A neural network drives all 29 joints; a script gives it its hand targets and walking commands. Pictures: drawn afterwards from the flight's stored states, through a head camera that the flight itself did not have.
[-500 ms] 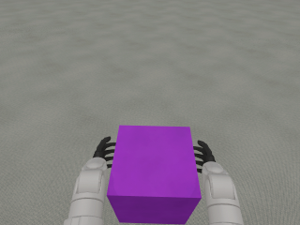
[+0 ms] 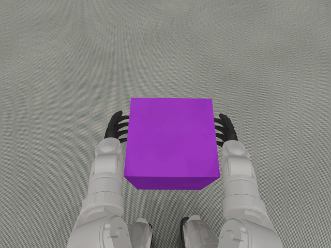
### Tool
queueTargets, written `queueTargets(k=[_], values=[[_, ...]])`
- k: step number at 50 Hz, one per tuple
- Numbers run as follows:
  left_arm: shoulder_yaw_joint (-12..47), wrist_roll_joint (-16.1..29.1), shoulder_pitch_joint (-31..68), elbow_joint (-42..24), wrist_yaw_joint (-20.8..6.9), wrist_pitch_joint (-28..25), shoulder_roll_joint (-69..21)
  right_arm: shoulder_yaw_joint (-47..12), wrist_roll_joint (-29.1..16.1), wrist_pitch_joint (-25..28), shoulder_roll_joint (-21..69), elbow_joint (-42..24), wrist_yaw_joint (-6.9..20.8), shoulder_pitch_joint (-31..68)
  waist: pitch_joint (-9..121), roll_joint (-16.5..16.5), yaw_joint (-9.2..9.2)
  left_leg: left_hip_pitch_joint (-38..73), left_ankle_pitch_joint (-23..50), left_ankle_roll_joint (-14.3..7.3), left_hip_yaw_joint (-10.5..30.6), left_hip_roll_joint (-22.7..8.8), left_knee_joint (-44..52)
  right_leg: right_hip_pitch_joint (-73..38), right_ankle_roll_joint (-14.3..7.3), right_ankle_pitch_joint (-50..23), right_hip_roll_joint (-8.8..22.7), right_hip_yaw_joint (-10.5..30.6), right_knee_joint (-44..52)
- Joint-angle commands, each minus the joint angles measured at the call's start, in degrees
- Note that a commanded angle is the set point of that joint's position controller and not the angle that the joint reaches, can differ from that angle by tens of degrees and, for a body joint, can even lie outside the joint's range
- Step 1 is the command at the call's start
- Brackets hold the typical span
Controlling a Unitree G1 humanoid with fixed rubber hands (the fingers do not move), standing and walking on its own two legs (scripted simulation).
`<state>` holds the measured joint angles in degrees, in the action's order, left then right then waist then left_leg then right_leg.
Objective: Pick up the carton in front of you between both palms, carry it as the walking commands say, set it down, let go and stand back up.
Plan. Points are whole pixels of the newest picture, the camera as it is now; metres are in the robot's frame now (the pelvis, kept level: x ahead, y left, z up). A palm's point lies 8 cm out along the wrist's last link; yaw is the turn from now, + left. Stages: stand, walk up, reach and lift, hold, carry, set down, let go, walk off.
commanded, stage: set down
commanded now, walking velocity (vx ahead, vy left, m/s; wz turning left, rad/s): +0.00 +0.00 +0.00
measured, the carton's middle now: (170, 149) +0.38 +0.00 -0.12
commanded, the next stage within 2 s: none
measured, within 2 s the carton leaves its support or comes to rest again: rests again in 1.88 s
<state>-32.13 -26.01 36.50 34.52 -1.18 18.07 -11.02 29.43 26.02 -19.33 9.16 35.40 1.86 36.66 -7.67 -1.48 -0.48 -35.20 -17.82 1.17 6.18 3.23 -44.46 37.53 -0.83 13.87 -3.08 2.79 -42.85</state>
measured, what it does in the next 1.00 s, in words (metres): lowers itself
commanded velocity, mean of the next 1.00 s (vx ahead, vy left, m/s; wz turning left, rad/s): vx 0.00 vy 0.00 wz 0.00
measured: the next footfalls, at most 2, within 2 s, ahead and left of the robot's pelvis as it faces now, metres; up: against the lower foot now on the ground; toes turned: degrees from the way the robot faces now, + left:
none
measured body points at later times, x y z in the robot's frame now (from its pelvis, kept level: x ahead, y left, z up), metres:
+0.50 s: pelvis +0.00 +0.01 -0.12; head +0.23 -0.02 +0.26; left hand +0.44 +0.13 -0.21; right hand +0.44 -0.18 -0.22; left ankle +0.05 +0.13 -0.71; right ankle +0.08 -0.11 -0.71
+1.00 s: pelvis -0.04 +0.00 -0.25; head +0.27 -0.04 +0.07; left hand +0.47 +0.10 -0.37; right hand +0.47 -0.20 -0.38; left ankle +0.05 +0.13 -0.71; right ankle +0.07 -0.11 -0.71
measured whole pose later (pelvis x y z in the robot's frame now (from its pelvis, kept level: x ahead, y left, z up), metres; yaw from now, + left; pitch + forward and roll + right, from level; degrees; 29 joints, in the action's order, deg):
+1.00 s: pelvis -0.04 +0.00 -0.25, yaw +4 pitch +44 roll +5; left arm -27.4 -7.8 61.7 39.8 9.3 12.6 -3.6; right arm 20.6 9.6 -14.9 -8.9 45.8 -0.5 65.0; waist 1.7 -3.4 -3.0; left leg -114.4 -33.0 4.4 3.1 9.6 -102.5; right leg 118.7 1.4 28.1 -6.1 5.3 -102.6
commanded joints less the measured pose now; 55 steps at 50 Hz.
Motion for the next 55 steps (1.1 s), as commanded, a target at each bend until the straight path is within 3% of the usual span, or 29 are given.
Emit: queueTargets(k=[1, 7, 10, 16, 19, 25, 36, 55], values=[[25.3, 9.4, 26.0, 4.1, -7.4, -8.1, -41.3, -24.1, -8.9, 8.6, 39.6, 2.7, 7.6, 26.0, 34.6, 0.9, -0.95, -6.5, 8.5, -0.7, -3.4, 5.0, 0.6, -13.0, 0.7, -13.1, -3.3, 0.5, -2.8], [42.9, 17.9, 29.9, -3.6, -5.7, -12.9, -49.3, -40.5, -16.5, 13.3, 45.9, -4.6, 8.5, 31.1, 68.4, 2.0, -1.1, -12.9, 21.1, 1.4, -3.9, 5.9, -11.3, -11.5, 1.5, -29.4, -3.8, 0.2, -16.0], [46.5, 20.1, 29.3, -5.9, -4.5, -11.8, -50.0, -43.5, -18.8, 12.1, 45.9, -6.1, 8.8, 30.5, 74.0, 2.2, -1.27, -16.4, 20.7, 1.7, -4.0, 6.1, -14.8, -6.1, 2.0, -28.1, -4.1, -0.3, -19.3], [42.2, 18.7, 30.2, -1.1, -4.9, -7.4, -50.9, -39.7, -17.9, 8.2, 44.4, -1.0, 10.7, 30.9, 62.9, 1.9, -1.79, -27.4, 8.4, 1.7, -4.6, 6.7, -18.6, 11.5, 1.6, -11.9, -4.5, -1.5, -22.4], [39.1, 18.0, 32.2, 1.5, -5.1, -6.3, -50.5, -36.5, -16.7, 7.1, 43.3, 1.8, 11.3, 32.4, 60.0, 1.8, -2.43, -32.4, 5.1, 1.6, -4.9, 7.0, -21.0, 16.9, 1.5, -8.6, -4.6, -1.8, -24.7], [36.1, 17.8, 36.9, 3.8, -3.9, -7.1, -48.4, -32.9, -16.3, 7.4, 40.8, 5.4, 10.9, 36.2, 62.1, 1.5, -3.13, -40.1, 5.2, 1.9, -5.7, 7.9, -27.4, 23.6, 1.6, -9.5, -4.8, -2.0, -30.6], [37.4, 21.4, 49.4, 1.8, -0.4, -8.2, -44.5, -35.0, -20.4, 7.8, 37.1, 4.8, 8.8, 47.2, 72.5, 2.5, -3.73, -49.2, 1.9, 2.5, -8.5, 9.5, -39.8, 28.7, 3.2, -8.8, -5.4, -3.2, -41.7], [30.2, 22.9, 68.3, 7.6, 0.5, -6.2, -38.0, -31.3, -22.1, 5.3, 29.8, 10.9, 9.6, 64.3, 69.2, 3.8, -5.24, -63.7, -5.2, 1.8, -11.4, 10.1, -55.6, 39.7, 3.4, -2.9, -4.2, -4.4, -55.3]])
